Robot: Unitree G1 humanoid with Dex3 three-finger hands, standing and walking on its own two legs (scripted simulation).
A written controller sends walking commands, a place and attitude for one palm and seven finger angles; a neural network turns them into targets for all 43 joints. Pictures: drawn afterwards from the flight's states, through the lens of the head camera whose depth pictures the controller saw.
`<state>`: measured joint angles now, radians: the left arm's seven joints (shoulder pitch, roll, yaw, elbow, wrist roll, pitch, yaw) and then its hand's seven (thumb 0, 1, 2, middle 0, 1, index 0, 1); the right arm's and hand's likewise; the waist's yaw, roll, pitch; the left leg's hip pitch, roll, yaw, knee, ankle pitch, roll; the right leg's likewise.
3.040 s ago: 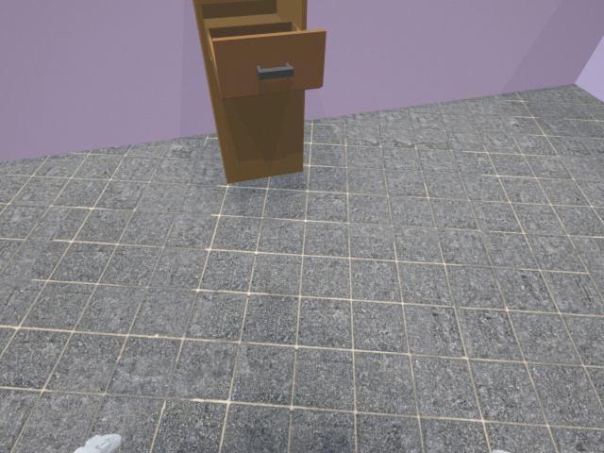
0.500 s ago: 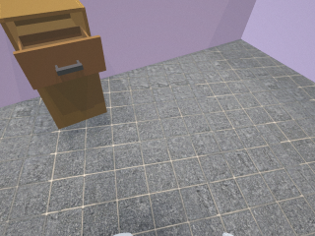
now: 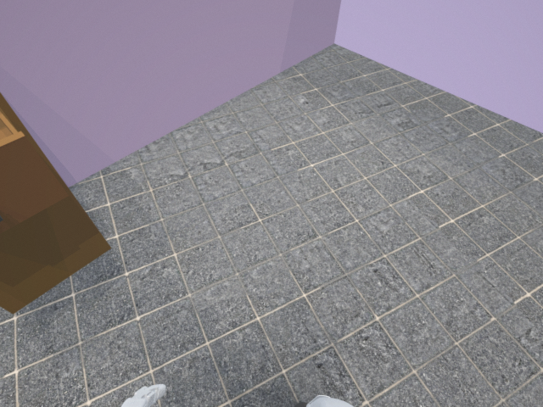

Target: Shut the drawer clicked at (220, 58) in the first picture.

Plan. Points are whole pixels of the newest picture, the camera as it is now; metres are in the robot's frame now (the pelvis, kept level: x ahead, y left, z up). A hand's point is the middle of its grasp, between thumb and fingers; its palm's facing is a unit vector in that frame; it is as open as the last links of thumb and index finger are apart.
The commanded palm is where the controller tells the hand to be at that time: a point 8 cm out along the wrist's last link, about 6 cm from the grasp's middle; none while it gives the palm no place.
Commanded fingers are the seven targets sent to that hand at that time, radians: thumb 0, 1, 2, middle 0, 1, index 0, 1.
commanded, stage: walk to a spot facing it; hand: left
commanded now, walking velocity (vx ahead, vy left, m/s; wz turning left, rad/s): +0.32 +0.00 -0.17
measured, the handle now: out of the picture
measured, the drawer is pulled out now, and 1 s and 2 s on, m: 0.30 0.30 0.30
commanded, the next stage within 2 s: turn to face it in 0.12 s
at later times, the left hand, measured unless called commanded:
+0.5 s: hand (141, 400) +0.17 +0.22 -0.18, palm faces +0.15 -0.98 -0.14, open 7.3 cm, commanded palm none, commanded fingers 0.00 0.90 0.90 -0.20 -0.30 -0.20 -0.30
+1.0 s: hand (137, 341) +0.25 +0.24 -0.13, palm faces +0.37 -0.88 -0.29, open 7.3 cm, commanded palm none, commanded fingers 0.00 0.90 0.90 -0.20 -0.30 -0.20 -0.30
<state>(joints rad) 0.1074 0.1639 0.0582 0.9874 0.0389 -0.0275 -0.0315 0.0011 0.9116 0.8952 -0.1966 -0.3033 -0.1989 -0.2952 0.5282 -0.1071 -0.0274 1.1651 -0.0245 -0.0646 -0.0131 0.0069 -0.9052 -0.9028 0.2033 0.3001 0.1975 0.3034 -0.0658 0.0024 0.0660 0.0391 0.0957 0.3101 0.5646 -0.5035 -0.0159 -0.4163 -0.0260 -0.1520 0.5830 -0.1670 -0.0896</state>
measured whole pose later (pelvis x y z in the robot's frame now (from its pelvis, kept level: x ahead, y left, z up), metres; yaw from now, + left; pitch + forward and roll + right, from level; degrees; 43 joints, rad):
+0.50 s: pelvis +0.18 +0.05 +0.00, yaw +5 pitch -2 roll -3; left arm 0.28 0.19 0.06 1.07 0.02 0.01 0.02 0.00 0.91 0.89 -0.20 -0.30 -0.20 -0.30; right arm 0.19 -0.18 -0.04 1.00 -0.02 -0.03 0.00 0.01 -0.92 -0.90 0.20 0.30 0.20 0.30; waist 0.01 -0.03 0.07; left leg -0.40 0.04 0.11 0.65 -0.23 0.08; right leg -0.30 -0.05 -0.10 1.04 -0.56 0.04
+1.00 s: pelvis +0.20 +0.00 +0.01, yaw +21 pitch +1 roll +0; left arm 0.14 0.19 0.07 0.88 0.02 0.02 0.02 0.00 0.91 0.89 -0.20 -0.30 -0.20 -0.30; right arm 0.24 -0.24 -0.10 0.95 -0.02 0.06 0.01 0.01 -0.90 -0.90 0.21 0.30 0.20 0.30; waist -0.04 0.06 0.04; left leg -0.44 -0.10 -0.12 0.60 -0.24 0.00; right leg -0.26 0.00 -0.02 0.54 -0.29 0.01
